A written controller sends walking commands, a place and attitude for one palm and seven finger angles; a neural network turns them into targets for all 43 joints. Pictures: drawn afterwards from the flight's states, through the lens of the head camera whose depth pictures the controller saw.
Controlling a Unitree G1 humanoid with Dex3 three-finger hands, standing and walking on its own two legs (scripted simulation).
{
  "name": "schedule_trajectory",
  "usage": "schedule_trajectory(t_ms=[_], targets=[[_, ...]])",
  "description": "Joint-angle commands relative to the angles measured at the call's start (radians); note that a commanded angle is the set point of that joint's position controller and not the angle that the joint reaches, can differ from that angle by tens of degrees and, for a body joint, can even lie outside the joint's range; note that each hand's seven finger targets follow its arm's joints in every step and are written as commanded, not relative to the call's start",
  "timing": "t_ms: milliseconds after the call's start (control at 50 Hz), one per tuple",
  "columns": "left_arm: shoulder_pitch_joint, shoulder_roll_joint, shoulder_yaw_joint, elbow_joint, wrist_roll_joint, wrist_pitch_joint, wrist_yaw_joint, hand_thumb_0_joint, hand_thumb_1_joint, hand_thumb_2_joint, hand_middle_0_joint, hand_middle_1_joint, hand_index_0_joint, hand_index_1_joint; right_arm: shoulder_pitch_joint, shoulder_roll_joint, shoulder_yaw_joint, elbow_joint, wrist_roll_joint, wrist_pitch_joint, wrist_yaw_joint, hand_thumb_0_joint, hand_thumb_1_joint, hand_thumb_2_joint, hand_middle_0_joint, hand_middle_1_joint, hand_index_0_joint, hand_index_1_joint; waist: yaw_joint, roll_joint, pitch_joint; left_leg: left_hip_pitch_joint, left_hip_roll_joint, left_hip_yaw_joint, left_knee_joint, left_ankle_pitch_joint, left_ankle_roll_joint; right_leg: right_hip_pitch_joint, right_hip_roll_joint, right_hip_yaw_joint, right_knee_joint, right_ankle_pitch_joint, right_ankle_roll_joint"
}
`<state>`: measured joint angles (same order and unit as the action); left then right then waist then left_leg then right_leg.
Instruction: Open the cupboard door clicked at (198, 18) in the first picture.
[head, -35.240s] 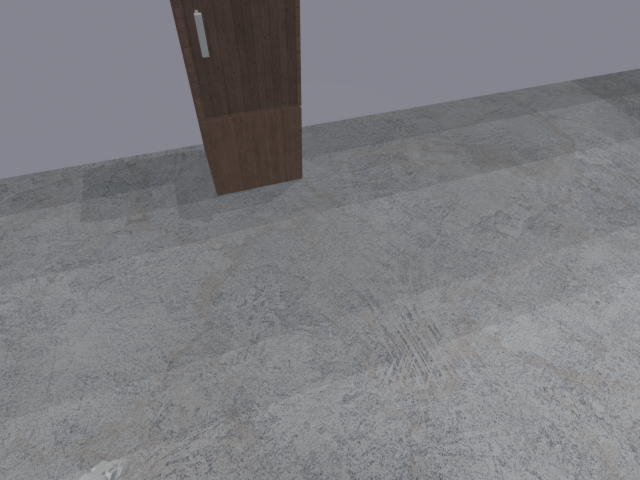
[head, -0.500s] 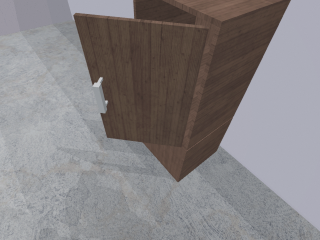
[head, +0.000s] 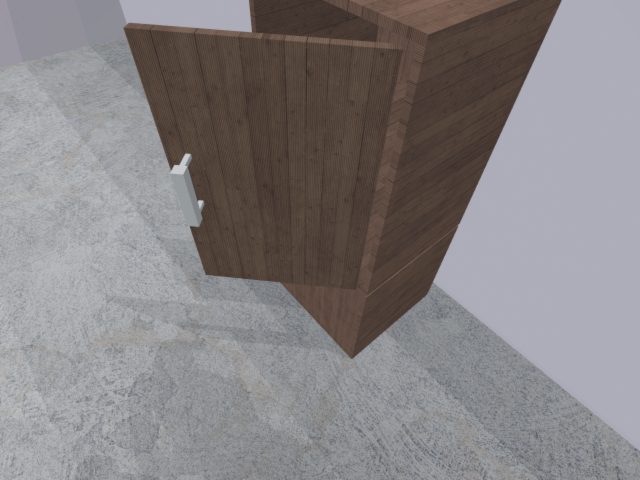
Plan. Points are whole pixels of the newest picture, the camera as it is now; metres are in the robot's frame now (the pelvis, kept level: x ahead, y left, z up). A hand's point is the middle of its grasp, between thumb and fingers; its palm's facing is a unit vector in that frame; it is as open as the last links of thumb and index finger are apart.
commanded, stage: look again from close up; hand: left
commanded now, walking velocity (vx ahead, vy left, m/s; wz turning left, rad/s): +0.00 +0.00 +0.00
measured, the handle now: (190, 190) +0.60 +0.26 -0.03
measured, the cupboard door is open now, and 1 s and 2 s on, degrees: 44 44 44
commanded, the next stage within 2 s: shuffle to correct the standing spot in 0.30 s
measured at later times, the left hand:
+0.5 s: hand out of the picture -0.06 +0.22 -0.18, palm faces +0.04 -0.98 -0.19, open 7.4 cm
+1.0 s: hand out of the picture +0.06 +0.25 -0.17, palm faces -0.05 -0.98 -0.18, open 7.3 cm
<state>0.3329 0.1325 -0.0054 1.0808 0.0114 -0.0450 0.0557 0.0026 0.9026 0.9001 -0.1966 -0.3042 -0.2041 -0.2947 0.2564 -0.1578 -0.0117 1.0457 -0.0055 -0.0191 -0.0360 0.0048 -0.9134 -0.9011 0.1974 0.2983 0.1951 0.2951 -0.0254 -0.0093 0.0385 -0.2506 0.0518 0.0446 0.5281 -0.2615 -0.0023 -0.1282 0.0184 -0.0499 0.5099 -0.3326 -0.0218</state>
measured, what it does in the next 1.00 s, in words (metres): lifts its right foot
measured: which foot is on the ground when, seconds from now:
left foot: down 0.00-1.00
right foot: down 0.00-0.72, up 0.74-1.00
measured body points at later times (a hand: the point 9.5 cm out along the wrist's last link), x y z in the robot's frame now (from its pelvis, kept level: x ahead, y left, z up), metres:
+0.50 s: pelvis -0.04 +0.04 +0.00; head -0.05 +0.06 +0.45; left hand -0.06 +0.27 -0.16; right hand -0.02 -0.19 -0.15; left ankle +0.00 +0.13 -0.74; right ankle -0.07 -0.10 -0.74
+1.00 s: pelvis +0.01 +0.07 +0.01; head +0.03 +0.08 +0.45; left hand +0.06 +0.30 -0.15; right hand -0.05 -0.13 -0.15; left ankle +0.00 +0.13 -0.74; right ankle +0.03 -0.05 -0.71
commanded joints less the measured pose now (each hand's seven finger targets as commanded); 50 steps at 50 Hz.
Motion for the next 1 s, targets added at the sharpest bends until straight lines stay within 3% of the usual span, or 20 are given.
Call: schedule_trajectory(t_ms=[0,40,80,120,180,380,440,500,560,580,620,660,680,700,720,740,780,860,940,980], targets=[[0.084,0.117,0.026,-0.062,0.005,0.015,0.007,0.0,0.9,0.9,-0.2,-0.3,-0.2,-0.3,0.06,-0.089,-0.014,-0.043,-0.005,-0.007,-0.006,0.0,-0.9,-0.9,0.2,0.3,0.2,0.3,0.026,0.044,-0.025,0.051,0.058,-0.04,0.013,0.374,0.041,-0.051,-0.132,0.077,-0.031,0.512,-0.02],[0.078,0.118,0.024,-0.064,0.008,0.021,0.003,0.0,0.9,0.9,-0.2,-0.3,-0.2,-0.3,0.05,-0.082,-0.011,-0.048,-0.008,-0.003,-0.002,0.0,-0.9,-0.9,0.2,0.3,0.2,0.3,0.032,0.082,0.034,0.019,0.056,-0.059,-0.016,0.321,0.044,-0.083,-0.113,0.082,-0.068,0.341,-0.023],[0.077,0.129,0.021,-0.068,0.009,0.03,-0.001,0.0,0.9,0.9,-0.2,-0.3,-0.2,-0.3,0.046,-0.084,-0.009,-0.053,-0.007,-0.004,0.001,0.0,-0.9,-0.9,0.2,0.3,0.2,0.3,0.03,0.077,0.039,-0.001,0.047,-0.071,-0.035,0.288,0.047,-0.085,-0.107,0.079,-0.071,0.263,-0.02],[0.058,0.124,0.02,-0.073,0.006,0.035,-0.005,0.0,0.9,0.9,-0.2,-0.3,-0.2,-0.3,0.044,-0.106,-0.014,-0.055,-0.008,-0.003,0.002,0.0,-0.9,-0.9,0.2,0.3,0.2,0.3,0.028,0.017,0.03,-0.012,0.056,-0.09,-0.061,0.19,0.052,-0.094,-0.094,0.075,-0.076,0.139,-0.015],[0.044,0.127,0.021,-0.088,0.008,0.043,-0.011,0.0,0.9,0.9,-0.2,-0.3,-0.2,-0.3,0.037,-0.12,-0.017,-0.063,-0.011,-0.003,0.006,0.0,-0.9,-0.9,0.2,0.3,0.2,0.3,0.03,0.043,0.067,-0.066,0.06,-0.128,-0.134,0.02,0.06,-0.109,-0.084,0.065,-0.086,0.018,-0.012],[0.078,0.139,0.02,-0.082,0.012,0.042,-0.023,0.0,0.9,0.9,-0.2,-0.3,-0.2,-0.3,0.033,-0.155,-0.026,-0.067,-0.01,-0.003,0.014,0.0,-0.9,-0.9,0.2,0.3,0.2,0.3,0.04,0.066,0.03,-0.096,0.07,-0.186,-0.257,-0.203,0.066,-0.086,-0.088,0.042,-0.088,0.006,-0.006],[0.123,0.12,0.018,-0.065,0.019,0.044,-0.026,0.0,0.9,0.9,-0.2,-0.3,-0.2,-0.3,0.057,-0.143,-0.024,-0.055,-0.014,0.011,0.018,0.0,-0.9,-0.9,0.2,0.3,0.2,0.3,0.045,0.053,0.02,-0.089,0.062,-0.16,-0.256,-0.318,0.063,-0.092,-0.081,0.039,-0.086,-0.119,-0.014],[0.156,0.134,0.028,-0.055,0.02,0.046,-0.03,0.0,0.9,0.9,-0.2,-0.3,-0.2,-0.3,0.045,-0.144,-0.026,-0.061,-0.019,0.022,0.025,0.0,-0.9,-0.9,0.2,0.3,0.2,0.3,0.055,0.004,0.074,-0.144,0.027,-0.115,-0.189,-0.353,0.05,-0.14,-0.105,0.115,-0.139,-0.269,-0.04],[0.158,0.175,0.046,-0.05,0.012,0.038,-0.028,0.0,0.9,0.9,-0.2,-0.3,-0.2,-0.3,0.046,-0.092,-0.02,-0.068,-0.018,0.021,0.032,0.0,-0.9,-0.9,0.2,0.3,0.2,0.3,0.044,-0.157,0.114,-0.17,-0.048,0.014,0.067,-0.155,0.022,-0.177,-0.236,0.326,-0.291,-0.364,-0.108],[0.136,0.185,0.053,-0.06,0.009,0.033,-0.026,0.0,0.9,0.9,-0.2,-0.3,-0.2,-0.3,0.055,-0.082,-0.02,-0.066,-0.02,0.016,0.033,0.0,-0.9,-0.9,0.2,0.3,0.2,0.3,0.034,-0.175,0.109,-0.153,-0.045,0.033,0.138,-0.107,0.018,-0.196,-0.279,0.371,-0.322,-0.346,-0.131],[0.108,0.186,0.057,-0.073,0.009,0.026,-0.025,0.0,0.9,0.9,-0.2,-0.3,-0.2,-0.3,0.081,-0.074,-0.016,-0.064,-0.017,-0.001,0.035,0.0,-0.9,-0.9,0.2,0.3,0.2,0.3,0.015,-0.138,0.086,-0.084,-0.035,0.027,0.072,-0.077,0.021,-0.214,-0.266,0.326,-0.275,-0.229,-0.132],[0.088,0.163,0.052,-0.075,0.012,0.032,-0.027,0.0,0.9,0.9,-0.2,-0.3,-0.2,-0.3,0.14,-0.09,-0.019,-0.042,-0.011,-0.012,0.033,0.0,-0.9,-0.9,0.2,0.3,0.2,0.3,-0.008,-0.061,0.08,0.038,-0.021,0.003,-0.043,-0.099,0.022,-0.282,-0.171,0.211,-0.148,-0.196,-0.091],[0.095,0.133,0.048,-0.073,0.013,0.034,-0.031,0.0,0.9,0.9,-0.2,-0.3,-0.2,-0.3,0.182,-0.119,-0.026,-0.028,-0.012,-0.016,0.027,0.0,-0.9,-0.9,0.2,0.3,0.2,0.3,-0.012,0.04,0.071,0.092,0.043,-0.089,-0.119,-0.135,0.048,-0.331,-0.104,0.138,-0.036,-0.178,-0.063],[0.108,0.094,0.041,-0.077,0.015,0.039,-0.033,0.0,0.9,0.9,-0.2,-0.3,-0.2,-0.3,0.232,-0.169,-0.036,-0.013,-0.019,-0.017,0.022,0.0,-0.9,-0.9,0.2,0.3,0.2,0.3,-0.021,0.201,0.074,0.118,0.165,-0.251,-0.255,-0.262,0.097,-0.394,-0.03,0.015,0.153,-0.182,-0.032],[0.087,0.073,0.035,-0.091,0.023,0.036,-0.032,0.0,0.9,0.9,-0.2,-0.3,-0.2,-0.3,0.27,-0.182,-0.039,-0.009,-0.021,-0.017,0.017,0.0,-0.9,-0.9,0.2,0.3,0.2,0.3,-0.03,0.265,0.072,0.138,0.252,-0.38,-0.365,-0.335,0.157,-0.459,-0.011,-0.023,0.336,-0.223,-0.022],[0.048,0.08,0.032,-0.098,0.028,0.031,-0.033,0.0,0.9,0.9,-0.2,-0.3,-0.2,-0.3,0.263,-0.158,-0.032,-0.006,-0.016,-0.021,0.015,0.0,-0.9,-0.9,0.2,0.3,0.2,0.3,-0.028,0.221,0.107,0.11,0.277,-0.406,-0.383,-0.29,0.207,-0.493,-0.056,0.011,0.472,-0.209,-0.032],[0.039,0.064,0.036,-0.09,0.025,0.02,-0.041,0.0,0.9,0.9,-0.2,-0.3,-0.2,-0.3,0.207,-0.117,-0.015,-0.018,-0.015,-0.034,0.016,0.0,-0.9,-0.9,0.2,0.3,0.2,0.3,0.003,0.083,0.092,0.067,0.266,-0.335,-0.358,-0.108,0.238,-0.49,-0.103,0.03,0.553,-0.134,-0.03],[0.028,0.019,0.029,-0.087,0.018,0.023,-0.05,0.0,0.9,0.9,-0.2,-0.3,-0.2,-0.3,0.185,-0.098,-0.007,-0.011,-0.016,-0.048,0.011,0.0,-0.9,-0.9,0.2,0.3,0.2,0.3,0.026,0.087,0.029,0.059,0.192,-0.137,-0.321,0.209,0.225,-0.351,-0.103,-0.029,0.375,-0.061,-0.007],[-0.03,0.018,0.032,-0.113,0.019,0.023,-0.048,0.0,0.9,0.9,-0.2,-0.3,-0.2,-0.3,0.218,-0.092,-0.009,0.013,-0.02,-0.042,0.01,0.0,-0.9,-0.9,0.2,0.3,0.2,0.3,0.014,0.084,0.016,0.08,0.179,-0.124,-0.297,0.219,0.227,-0.279,-0.077,-0.063,0.207,-0.048,-0.007],[-0.028,0.016,0.035,-0.107,0.019,0.022,-0.044,0.0,0.9,0.9,-0.2,-0.3,-0.2,-0.3,0.224,-0.086,-0.008,0.027,-0.02,-0.034,0.009,0.0,-0.9,-0.9,0.2,0.3,0.2,0.3,0.026,0.082,0.02,0.054,0.176,-0.109,-0.257,0.228,0.211,-0.211,-0.064,-0.067,0.129,0.001,-0.006]])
